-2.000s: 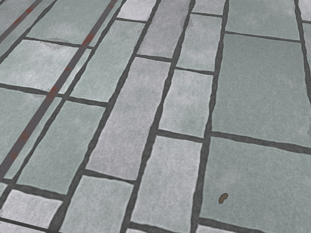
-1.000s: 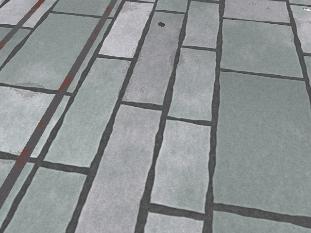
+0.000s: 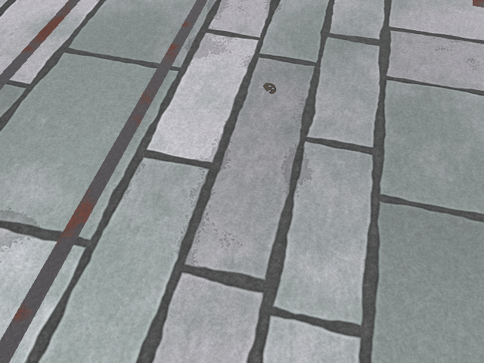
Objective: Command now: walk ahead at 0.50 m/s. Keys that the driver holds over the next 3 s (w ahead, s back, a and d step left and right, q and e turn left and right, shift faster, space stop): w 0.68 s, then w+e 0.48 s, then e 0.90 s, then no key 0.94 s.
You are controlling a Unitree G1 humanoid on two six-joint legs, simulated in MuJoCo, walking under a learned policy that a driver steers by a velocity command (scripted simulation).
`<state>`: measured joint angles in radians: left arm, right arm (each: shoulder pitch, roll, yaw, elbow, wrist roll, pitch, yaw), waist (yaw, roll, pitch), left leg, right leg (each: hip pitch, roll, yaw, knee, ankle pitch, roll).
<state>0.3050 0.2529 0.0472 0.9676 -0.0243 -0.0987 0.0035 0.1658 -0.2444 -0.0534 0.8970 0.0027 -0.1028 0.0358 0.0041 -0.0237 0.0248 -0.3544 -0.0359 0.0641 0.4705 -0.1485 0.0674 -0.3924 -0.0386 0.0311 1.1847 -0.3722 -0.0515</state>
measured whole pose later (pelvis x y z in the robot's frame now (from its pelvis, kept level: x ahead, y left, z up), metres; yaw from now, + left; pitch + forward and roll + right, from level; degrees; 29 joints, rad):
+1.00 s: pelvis +0.55 -0.03 -0.01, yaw -7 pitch +3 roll -1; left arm 0.43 0.25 0.07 1.00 -0.02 -0.06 0.02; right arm -0.02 -0.23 -0.06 0.85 0.01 -0.12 0.02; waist 0.08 0.00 0.01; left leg -0.47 0.02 -0.01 0.50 -0.06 0.02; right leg -0.05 0.01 0.07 0.51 -0.45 -0.01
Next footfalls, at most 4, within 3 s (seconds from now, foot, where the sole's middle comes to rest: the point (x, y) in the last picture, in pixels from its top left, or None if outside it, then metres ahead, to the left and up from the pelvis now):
0.44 right None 0.42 -0.15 -0.77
0.98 left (220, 280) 0.71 0.08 -0.77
1.46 right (314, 241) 0.86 -0.21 -0.77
1.94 left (256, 218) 0.94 -0.03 -0.77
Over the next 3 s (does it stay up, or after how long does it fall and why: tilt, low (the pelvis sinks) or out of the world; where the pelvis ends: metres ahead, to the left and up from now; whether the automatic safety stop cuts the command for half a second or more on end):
stays up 0.80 -0.11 0.00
